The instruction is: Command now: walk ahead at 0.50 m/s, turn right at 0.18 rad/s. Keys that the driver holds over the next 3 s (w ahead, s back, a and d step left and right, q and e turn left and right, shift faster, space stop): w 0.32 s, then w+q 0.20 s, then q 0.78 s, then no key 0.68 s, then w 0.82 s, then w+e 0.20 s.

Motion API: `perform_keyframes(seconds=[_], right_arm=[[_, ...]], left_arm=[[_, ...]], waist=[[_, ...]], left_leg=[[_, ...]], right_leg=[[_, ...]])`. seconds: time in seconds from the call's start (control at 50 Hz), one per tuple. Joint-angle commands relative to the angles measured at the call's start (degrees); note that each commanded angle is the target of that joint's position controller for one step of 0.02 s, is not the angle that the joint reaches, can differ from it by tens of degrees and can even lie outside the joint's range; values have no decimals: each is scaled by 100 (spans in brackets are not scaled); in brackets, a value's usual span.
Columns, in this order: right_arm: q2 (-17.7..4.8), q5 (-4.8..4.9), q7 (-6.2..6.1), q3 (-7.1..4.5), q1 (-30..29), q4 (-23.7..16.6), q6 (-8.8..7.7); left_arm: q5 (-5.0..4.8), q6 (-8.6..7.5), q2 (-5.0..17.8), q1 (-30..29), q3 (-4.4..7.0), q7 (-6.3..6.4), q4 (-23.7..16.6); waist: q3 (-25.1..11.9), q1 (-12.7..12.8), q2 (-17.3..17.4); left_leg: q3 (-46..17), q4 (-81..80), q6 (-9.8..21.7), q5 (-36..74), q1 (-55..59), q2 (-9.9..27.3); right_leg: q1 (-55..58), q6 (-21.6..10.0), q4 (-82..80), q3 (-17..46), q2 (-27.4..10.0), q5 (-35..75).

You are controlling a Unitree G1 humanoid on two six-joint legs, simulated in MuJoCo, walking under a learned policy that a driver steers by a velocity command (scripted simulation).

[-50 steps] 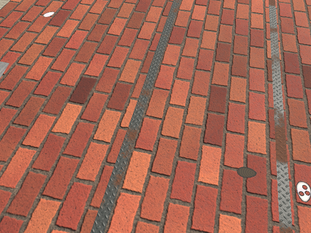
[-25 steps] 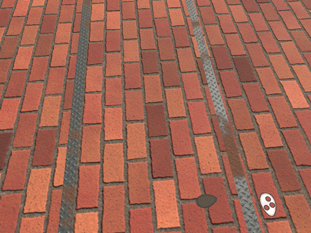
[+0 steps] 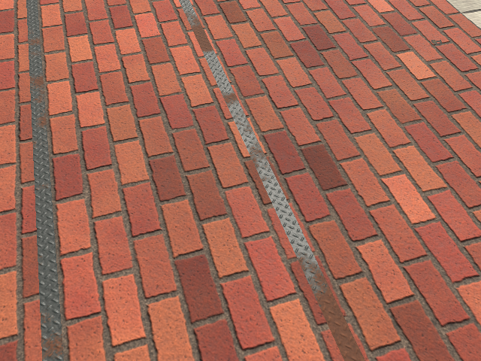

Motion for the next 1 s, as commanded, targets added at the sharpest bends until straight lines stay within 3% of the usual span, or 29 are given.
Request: perform_keyframes(seconds=[0.02, 0.1, 0.18, 0.26, 0.3, 0.32, 0.34, 0.36, 0.38, 0.4, 0.42, 0.44, 0.46, 0.5, 0.52, 0.56, 0.62, 0.68, 0.76, 0.8, 0.82, 0.84, 0.86, 0.88, 0.9, 0.92, 0.94, 0.96, 1.0], right_arm=[[-573, 10, -30, -88, 112, -213, -59], [-921, 86, -109, -169, 377, -72, -23], [-1014, 154, -128, -164, 722, 73, 49], [-1064, 182, -128, -157, 1098, 262, 155], [-1167, 191, -153, -187, 1086, 303, 221], [-1231, 196, -167, -200, 994, 296, 248], [-1174, 212, -174, -174, 972, 289, 267], [-999, 142, -178, -90, 880, 178, 254], [-426, 55, -166, 86, 1271, -7, 158], [-527, 141, -143, 87, 1377, 65, 50], [-1006, 295, -122, -66, 982, -18, 20], [-1005, 316, -119, -75, 627, -102, 25], [-919, 260, -142, -87, 465, -119, 67], [-730, 213, -175, -115, 683, -33, 252], [-587, 217, -175, -98, 738, -20, 322], [-541, 180, -209, -125, 629, -104, 405], [-445, 91, -149, -103, 320, -314, 383], [-285, 55, 9, -28, -338, -610, 367], [-531, 41, 168, -114, -527, -945, 438], [-735, 23, 208, -214, -158, -965, 446], [-915, 35, 190, -317, 358, -861, 418], [-1347, 20, 74, -473, 794, -810, 403], [-1907, 6, -72, -561, 752, -897, 450], [-1785, -59, -42, -480, 737, -1132, 436], [-1478, -31, -17, -420, 482, -1274, 446], [-1242, 75, -46, -362, 142, -1305, 458], [-1063, 144, -88, -306, -87, -1332, 499], [-993, 128, -137, -281, -249, -1366, 542], [-1056, 6, -182, -308, -363, -1466, 606]], left_arm=[[24, -106, 406, -158, 121, -14, -508], [67, -103, 195, -803, 8, -30, -729], [16, -137, 130, -1462, -55, -115, -863], [-36, -173, 212, -2005, -57, -229, -1074], [-31, -201, 337, -1950, -21, -276, -1106], [-12, -211, 452, -1647, 35, -276, -1034], [27, -216, 650, -983, 151, -245, -833], [87, -216, 973, 39, 284, -187, -600], [196, -164, 1534, 756, 415, -125, -502], [121, -127, 1243, 911, 332, -136, -448], [84, -126, 915, 561, 217, -130, -448], [75, -135, 722, 182, 150, -124, -481], [102, -160, 553, -191, 98, -148, -468], [153, -266, 356, -603, 59, -186, -429], [165, -315, 372, -645, 78, -189, -378], [229, -372, 453, -730, 105, -159, -286], [223, -315, 606, -819, 143, -20, -211], [164, -207, 769, -590, 172, 106, -99], [-4, 8, 978, -536, 256, 175, -15], [-81, 114, 1065, -669, 303, 230, -68], [-96, 168, 1017, -718, 290, 247, -97], [-4, 159, 917, -433, 248, 226, -96], [362, 111, 294, 66, 56, 144, -264], [245, 39, 481, 171, 8, 36, -305], [32, 28, 813, -325, 93, -14, -349], [10, 61, 781, -658, 86, 18, -450], [92, 125, 748, -784, 95, 94, -409], [137, 201, 805, -796, 124, 147, -442], [137, 282, 679, -680, 109, 157, -449]], waist=[[-204, -9, 772], [-86, -139, 593], [49, -369, 623], [222, -485, 664], [185, -332, 735], [10, -105, 769], [-386, 245, 686], [-1100, 704, 503], [-1972, 727, -718], [-2454, 756, -1278], [-1506, 732, -777], [-910, 581, -548], [-491, 387, -328], [-184, 40, -468], [-139, -32, -427], [35, -143, -239], [48, -161, -212], [2, 133, -131], [-114, 119, -209], [-300, -100, -272], [-546, -364, -115], [-906, -513, 488], [-1425, 6, 1924], [-2572, -138, 1609], [-2312, -355, 839], [-1694, -248, 497], [-1200, -121, 181], [-958, 33, 303], [-820, 189, 626]], left_leg=[[-1895, -1486, 1001, 170, 1154, 1523], [-1278, -1749, 1057, 968, 1125, 1498], [-719, -1735, 870, 1171, 1082, 1301], [-784, -1498, 800, 1270, 1584, 1582], [-805, -1218, 704, 1738, 1859, 1720], [-704, -849, 624, 2487, 1885, 1677], [-544, -72, 498, 3223, 1670, 1449], [-372, 1212, 304, 2738, 804, 1170], [55, 3441, -108, 283, -1429, 348], [-646, 4461, -124, -2356, -2234, 121], [-811, 4873, -88, -2082, -2719, 441], [-654, 4722, -59, -1567, -2699, 712], [-586, 4416, -80, -1173, -2515, 878], [-662, 4089, -130, -665, -1920, 1076], [-660, 4050, -167, -511, -1824, 1080], [-711, 3808, -283, -183, -1904, 988], [-431, 2633, -371, 775, -1712, 871], [-71, 1547, -321, 1546, -1376, 725], [37, 1065, -86, 778, -1459, 615], [263, 863, 115, 236, -997, 342], [365, 368, 275, 576, -312, 111], [-211, 13, 542, 2561, 820, 332], [-2109, 630, 1431, 5654, 2548, 1746], [-3899, 127, 2425, 4698, 3292, 2507], [-3358, -148, 2170, 3771, 2935, 2215], [-2841, -263, 1824, 2869, 2313, 1930], [-2538, -436, 1562, 2233, 1589, 1704], [-2380, -587, 1437, 1803, 943, 1542], [-2183, -746, 1305, 1622, 320, 1265]], right_leg=[[-1250, 40, -402, 117, -610, 358], [-1379, 223, -1739, -103, -691, 1212], [-904, 267, -2983, -335, -479, 2229], [-854, 133, -3511, -387, -337, 2095], [-603, -27, -3732, -415, -261, 1732], [-88, -133, -3881, -525, -136, 1651], [985, -287, -4057, -609, -12, 1726], [2635, -557, -3809, -142, -496, 1922], [4859, -1239, -3901, 2046, -2011, 1464], [4988, -1593, -4625, 3597, -2520, 769], [4255, -1337, -4770, 2862, -2308, 415], [3431, -1120, -4939, 2029, -2040, 504], [2682, -1000, -5215, 1508, -1796, 671], [1789, -862, -5652, 757, -1518, 1165], [1591, -887, -5786, 514, -1504, 1462], [1427, -907, -5763, -103, -1475, 3060], [1368, -754, -5595, -1008, -1234, 4173], [1583, -695, -5443, -1343, -1232, 4286], [2444, -600, -4791, -1310, -1593, 4619], [2578, -456, -3961, -1340, -1582, 5363], [2485, -270, -3087, -1476, -1345, 5302], [1815, 107, -1780, -1577, -905, 4123], [-180, 547, 208, -1506, -42, -1099], [-1004, 651, 1503, -189, 468, -2199], [-1283, 538, 1568, 220, 162, -1676], [-1442, 491, 1208, 168, -23, -1164], [-1376, 513, 760, 143, -198, -848], [-1056, 514, 341, 160, -274, -652], [-551, 534, -372, 23, -147, -469]])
